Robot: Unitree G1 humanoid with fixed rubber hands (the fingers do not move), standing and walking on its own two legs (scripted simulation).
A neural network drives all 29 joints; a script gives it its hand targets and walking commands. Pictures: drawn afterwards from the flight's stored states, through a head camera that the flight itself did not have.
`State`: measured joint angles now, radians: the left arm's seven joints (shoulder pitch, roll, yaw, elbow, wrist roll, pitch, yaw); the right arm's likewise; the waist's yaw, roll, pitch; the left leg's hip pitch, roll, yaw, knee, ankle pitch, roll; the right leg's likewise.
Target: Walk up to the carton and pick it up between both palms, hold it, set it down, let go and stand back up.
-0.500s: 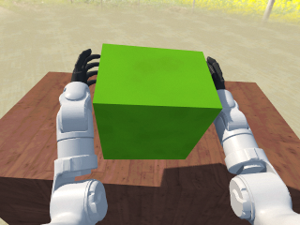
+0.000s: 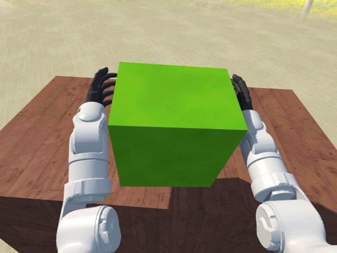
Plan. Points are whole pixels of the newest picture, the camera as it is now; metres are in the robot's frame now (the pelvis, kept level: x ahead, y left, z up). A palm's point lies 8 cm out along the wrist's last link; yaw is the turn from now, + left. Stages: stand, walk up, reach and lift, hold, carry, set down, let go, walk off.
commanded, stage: set down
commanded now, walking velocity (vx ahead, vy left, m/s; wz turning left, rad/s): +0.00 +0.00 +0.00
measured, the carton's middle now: (170, 131) +0.37 -0.01 +0.14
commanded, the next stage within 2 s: none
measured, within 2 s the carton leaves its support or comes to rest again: rests again in 1.90 s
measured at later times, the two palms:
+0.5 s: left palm (103, 113) +0.41 +0.14 +0.18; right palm (239, 118) +0.39 -0.19 +0.16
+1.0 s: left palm (109, 124) +0.42 +0.13 +0.14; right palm (237, 126) +0.39 -0.19 +0.13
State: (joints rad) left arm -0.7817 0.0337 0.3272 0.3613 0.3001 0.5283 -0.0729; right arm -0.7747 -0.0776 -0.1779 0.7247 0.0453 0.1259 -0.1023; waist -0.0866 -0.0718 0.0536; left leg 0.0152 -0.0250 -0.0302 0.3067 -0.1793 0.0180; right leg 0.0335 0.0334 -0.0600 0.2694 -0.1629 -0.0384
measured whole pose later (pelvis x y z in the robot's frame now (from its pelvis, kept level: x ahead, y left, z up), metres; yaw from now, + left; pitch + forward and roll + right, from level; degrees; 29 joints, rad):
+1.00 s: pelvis +0.01 +0.00 +0.00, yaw -1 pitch -2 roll +0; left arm -0.75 -0.01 0.34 0.61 0.27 0.31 -0.01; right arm -0.73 -0.05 -0.34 0.87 -0.14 -0.02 -0.01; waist -0.04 -0.04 0.02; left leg -0.08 -0.01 0.00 0.29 -0.17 0.01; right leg -0.07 0.03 -0.07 0.26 -0.15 -0.04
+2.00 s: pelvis +0.01 +0.00 +0.00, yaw -2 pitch +1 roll +0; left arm -0.69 -0.05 0.37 0.71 0.30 0.14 0.02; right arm -0.68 -0.04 -0.44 0.89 -0.25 -0.12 0.04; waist -0.02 -0.02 0.01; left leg -0.14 -0.01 0.03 0.29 -0.17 0.02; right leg -0.14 0.03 -0.07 0.26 -0.14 -0.04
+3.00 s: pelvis +0.01 +0.01 +0.00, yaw -3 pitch +2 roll +0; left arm -0.70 -0.08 0.45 0.72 0.35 0.09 -0.02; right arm -0.69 -0.01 -0.52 0.89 -0.31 -0.15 0.08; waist -0.01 -0.03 0.00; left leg -0.16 -0.01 0.06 0.30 -0.18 0.03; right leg -0.17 0.02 -0.07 0.29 -0.16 -0.03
